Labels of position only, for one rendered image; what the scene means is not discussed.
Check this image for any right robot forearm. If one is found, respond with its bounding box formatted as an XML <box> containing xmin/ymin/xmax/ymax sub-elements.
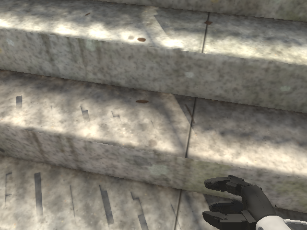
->
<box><xmin>255</xmin><ymin>216</ymin><xmax>295</xmax><ymax>230</ymax></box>

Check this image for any right robot hand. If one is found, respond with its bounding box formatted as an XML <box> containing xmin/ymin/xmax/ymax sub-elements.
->
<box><xmin>202</xmin><ymin>175</ymin><xmax>277</xmax><ymax>230</ymax></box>

